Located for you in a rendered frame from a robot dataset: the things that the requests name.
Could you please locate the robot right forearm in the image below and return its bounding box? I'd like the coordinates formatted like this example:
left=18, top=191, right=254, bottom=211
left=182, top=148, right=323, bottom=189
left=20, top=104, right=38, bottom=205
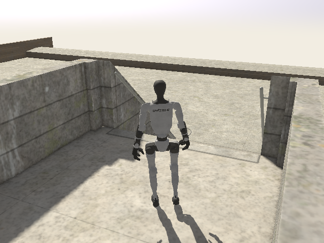
left=180, top=121, right=189, bottom=141

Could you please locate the left robot upper arm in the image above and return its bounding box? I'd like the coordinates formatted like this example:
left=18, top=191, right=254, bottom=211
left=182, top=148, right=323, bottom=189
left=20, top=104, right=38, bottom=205
left=138, top=102, right=150, bottom=131

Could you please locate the robot left forearm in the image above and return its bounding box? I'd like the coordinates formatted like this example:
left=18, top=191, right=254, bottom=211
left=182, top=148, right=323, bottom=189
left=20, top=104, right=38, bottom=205
left=133, top=124, right=143, bottom=148

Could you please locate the robot left foot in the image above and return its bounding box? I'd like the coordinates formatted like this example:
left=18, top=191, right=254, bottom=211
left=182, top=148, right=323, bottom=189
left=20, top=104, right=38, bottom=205
left=151, top=195, right=159, bottom=207

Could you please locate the right robot hand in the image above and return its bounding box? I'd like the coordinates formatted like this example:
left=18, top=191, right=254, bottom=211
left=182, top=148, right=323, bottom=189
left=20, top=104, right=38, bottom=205
left=179, top=140, right=190, bottom=150

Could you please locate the robot right shin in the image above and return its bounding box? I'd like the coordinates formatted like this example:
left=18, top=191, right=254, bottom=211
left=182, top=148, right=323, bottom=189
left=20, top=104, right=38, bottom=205
left=171, top=164, right=179, bottom=198

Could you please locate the right robot upper arm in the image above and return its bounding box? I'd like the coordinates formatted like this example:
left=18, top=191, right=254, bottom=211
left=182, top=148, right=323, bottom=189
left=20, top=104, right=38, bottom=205
left=171, top=101, right=185, bottom=129

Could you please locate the left robot hand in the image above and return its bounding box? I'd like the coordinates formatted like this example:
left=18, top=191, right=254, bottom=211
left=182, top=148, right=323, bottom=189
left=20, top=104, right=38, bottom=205
left=132, top=147, right=144, bottom=161

